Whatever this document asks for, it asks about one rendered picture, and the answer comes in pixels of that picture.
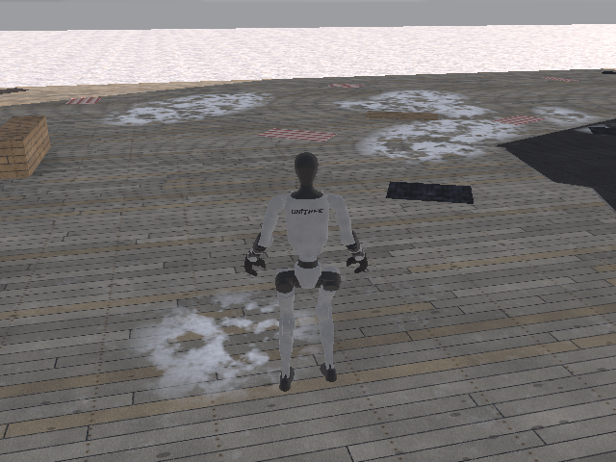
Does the robot right upper arm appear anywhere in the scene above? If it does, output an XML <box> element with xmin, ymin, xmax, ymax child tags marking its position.
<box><xmin>327</xmin><ymin>193</ymin><xmax>355</xmax><ymax>245</ymax></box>

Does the robot left upper arm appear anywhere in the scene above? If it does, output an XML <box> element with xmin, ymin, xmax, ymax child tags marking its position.
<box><xmin>258</xmin><ymin>194</ymin><xmax>287</xmax><ymax>247</ymax></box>

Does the right robot forearm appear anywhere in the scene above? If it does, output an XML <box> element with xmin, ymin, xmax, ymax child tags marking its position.
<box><xmin>346</xmin><ymin>230</ymin><xmax>365</xmax><ymax>261</ymax></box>

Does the left robot forearm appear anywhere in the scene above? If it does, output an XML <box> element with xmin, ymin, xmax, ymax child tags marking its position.
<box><xmin>247</xmin><ymin>232</ymin><xmax>266</xmax><ymax>262</ymax></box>

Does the left robot hand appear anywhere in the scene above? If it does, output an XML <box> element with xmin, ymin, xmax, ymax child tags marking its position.
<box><xmin>244</xmin><ymin>251</ymin><xmax>266</xmax><ymax>276</ymax></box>

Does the right robot hand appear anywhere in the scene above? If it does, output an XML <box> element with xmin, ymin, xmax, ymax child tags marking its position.
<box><xmin>346</xmin><ymin>253</ymin><xmax>368</xmax><ymax>273</ymax></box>

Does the humanoid robot torso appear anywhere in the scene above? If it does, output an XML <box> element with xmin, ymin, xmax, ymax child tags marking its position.
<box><xmin>285</xmin><ymin>190</ymin><xmax>330</xmax><ymax>289</ymax></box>

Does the robot right foot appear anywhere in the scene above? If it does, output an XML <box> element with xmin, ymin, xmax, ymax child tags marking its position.
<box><xmin>320</xmin><ymin>363</ymin><xmax>337</xmax><ymax>382</ymax></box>

